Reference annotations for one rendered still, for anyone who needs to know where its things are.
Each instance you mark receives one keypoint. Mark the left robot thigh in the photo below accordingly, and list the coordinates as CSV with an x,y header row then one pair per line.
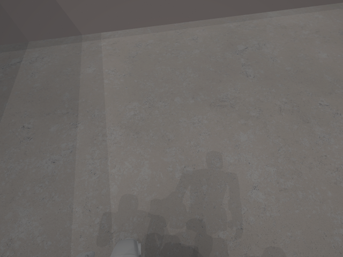
x,y
127,248

